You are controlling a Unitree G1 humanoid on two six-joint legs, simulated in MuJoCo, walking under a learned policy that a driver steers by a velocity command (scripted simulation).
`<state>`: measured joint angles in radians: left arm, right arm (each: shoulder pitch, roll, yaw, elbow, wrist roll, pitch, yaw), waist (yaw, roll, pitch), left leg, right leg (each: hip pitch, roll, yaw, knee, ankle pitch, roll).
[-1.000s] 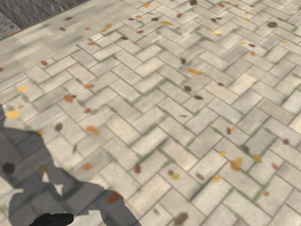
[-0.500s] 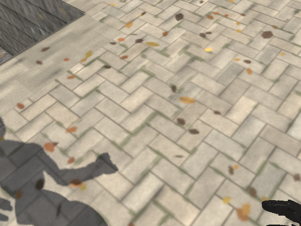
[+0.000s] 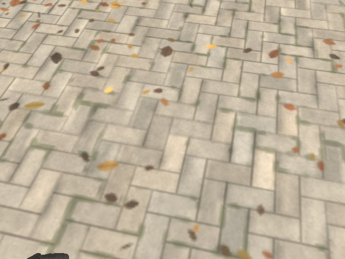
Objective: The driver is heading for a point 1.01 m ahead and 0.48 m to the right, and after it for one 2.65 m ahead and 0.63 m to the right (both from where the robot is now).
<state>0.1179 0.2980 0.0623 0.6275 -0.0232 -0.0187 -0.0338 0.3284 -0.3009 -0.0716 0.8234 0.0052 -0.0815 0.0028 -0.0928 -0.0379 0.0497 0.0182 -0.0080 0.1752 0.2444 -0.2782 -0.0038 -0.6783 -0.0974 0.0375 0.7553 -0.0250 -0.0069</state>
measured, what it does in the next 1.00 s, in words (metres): walks ahead, turning right: right foot, then left foot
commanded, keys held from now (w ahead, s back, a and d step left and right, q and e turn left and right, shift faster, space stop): w+e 1.00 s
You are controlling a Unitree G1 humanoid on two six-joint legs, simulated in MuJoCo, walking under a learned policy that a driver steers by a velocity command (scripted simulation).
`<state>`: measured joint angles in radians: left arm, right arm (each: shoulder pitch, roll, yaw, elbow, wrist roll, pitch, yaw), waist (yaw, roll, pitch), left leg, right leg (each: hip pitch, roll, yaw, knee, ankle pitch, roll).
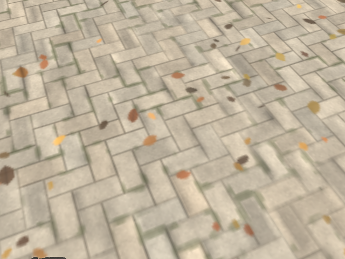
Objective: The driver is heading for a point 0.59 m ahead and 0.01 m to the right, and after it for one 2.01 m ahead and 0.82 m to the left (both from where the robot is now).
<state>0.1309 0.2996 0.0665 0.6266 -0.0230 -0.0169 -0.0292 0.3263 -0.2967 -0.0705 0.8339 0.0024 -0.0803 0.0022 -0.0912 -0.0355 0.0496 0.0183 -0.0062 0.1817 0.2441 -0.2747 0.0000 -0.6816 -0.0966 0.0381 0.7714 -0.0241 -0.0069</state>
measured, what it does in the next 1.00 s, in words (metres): walks ahead: right foot, then left foot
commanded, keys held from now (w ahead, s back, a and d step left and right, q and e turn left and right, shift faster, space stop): w+e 0.28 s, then w+q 0.48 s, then q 0.24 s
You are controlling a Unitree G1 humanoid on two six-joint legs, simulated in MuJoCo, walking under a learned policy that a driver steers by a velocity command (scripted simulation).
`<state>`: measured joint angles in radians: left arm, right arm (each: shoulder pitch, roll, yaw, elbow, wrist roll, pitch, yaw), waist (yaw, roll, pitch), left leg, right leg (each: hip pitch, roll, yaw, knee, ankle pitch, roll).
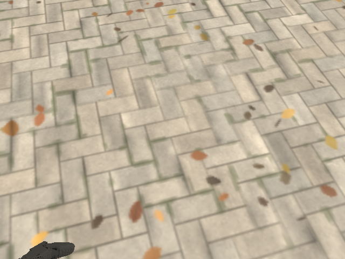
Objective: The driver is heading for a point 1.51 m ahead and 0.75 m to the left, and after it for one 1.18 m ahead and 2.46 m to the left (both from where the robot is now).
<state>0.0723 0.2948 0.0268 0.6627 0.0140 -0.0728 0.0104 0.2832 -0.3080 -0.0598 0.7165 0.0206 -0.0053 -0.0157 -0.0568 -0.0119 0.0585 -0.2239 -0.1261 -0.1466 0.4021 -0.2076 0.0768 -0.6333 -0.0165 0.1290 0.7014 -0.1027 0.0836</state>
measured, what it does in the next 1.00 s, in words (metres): walks ahead, turning left: right foot, then left foot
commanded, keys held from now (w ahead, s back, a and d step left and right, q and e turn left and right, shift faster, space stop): q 0.74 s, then w+q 0.26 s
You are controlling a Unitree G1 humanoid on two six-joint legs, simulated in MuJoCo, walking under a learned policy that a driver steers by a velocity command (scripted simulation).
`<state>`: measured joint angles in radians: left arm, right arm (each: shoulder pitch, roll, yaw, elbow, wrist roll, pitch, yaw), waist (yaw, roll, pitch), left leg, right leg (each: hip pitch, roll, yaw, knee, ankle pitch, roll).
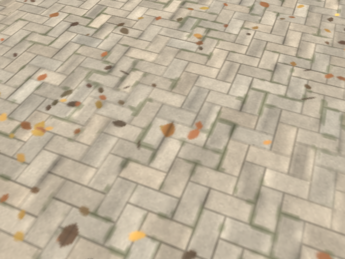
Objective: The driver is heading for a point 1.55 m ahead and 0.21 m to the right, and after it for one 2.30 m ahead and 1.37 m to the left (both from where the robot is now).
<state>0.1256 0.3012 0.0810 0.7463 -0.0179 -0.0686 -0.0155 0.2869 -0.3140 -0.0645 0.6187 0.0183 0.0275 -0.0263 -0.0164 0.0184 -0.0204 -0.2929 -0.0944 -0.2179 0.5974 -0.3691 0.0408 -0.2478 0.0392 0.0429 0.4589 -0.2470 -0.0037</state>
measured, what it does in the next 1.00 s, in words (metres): walks ahead: left foot, then right foot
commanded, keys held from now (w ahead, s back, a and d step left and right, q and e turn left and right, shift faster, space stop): w+q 0.02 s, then w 0.36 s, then w+e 0.62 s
